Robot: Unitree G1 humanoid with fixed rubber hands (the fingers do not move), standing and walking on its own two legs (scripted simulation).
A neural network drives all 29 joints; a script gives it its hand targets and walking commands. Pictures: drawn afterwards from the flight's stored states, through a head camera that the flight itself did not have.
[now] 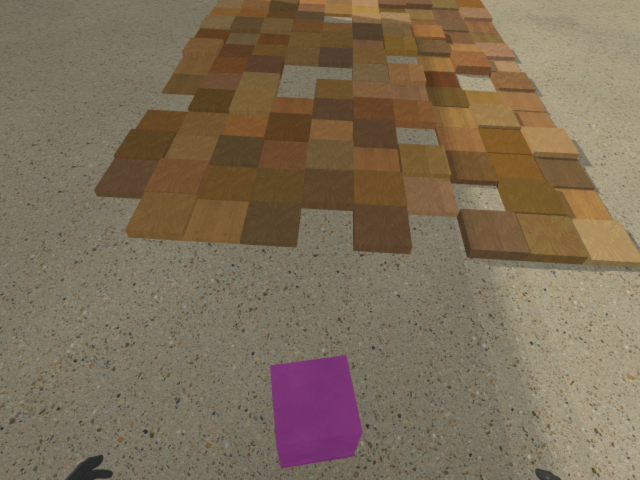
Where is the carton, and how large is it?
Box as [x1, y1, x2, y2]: [270, 355, 362, 467]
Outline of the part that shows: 345,355 270,365 276,447 281,467 352,456 362,431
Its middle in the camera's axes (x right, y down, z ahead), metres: -0.01 +0.48 +1.09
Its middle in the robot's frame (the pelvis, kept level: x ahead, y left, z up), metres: +0.41 +0.00 -0.66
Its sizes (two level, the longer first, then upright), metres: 0.210 0.200 0.250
